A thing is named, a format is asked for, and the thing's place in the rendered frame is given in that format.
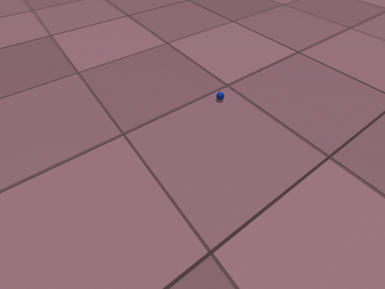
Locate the ball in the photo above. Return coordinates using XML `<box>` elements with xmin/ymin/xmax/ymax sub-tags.
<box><xmin>217</xmin><ymin>92</ymin><xmax>224</xmax><ymax>100</ymax></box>

